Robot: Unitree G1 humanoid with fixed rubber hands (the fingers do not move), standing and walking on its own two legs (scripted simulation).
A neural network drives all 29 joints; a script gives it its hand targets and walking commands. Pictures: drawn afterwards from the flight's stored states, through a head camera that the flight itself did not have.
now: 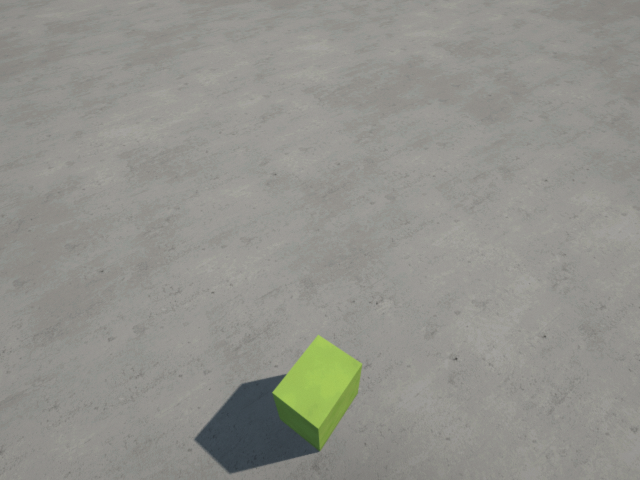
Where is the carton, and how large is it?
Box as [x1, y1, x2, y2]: [272, 335, 361, 450]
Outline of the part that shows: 318,335 272,393 280,419 318,450 320,450 357,393 361,363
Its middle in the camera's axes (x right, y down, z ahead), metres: +0.00 +0.45 +1.11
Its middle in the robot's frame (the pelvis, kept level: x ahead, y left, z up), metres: +0.46 +0.03 -0.66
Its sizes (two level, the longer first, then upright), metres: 0.204 0.150 0.224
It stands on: the floor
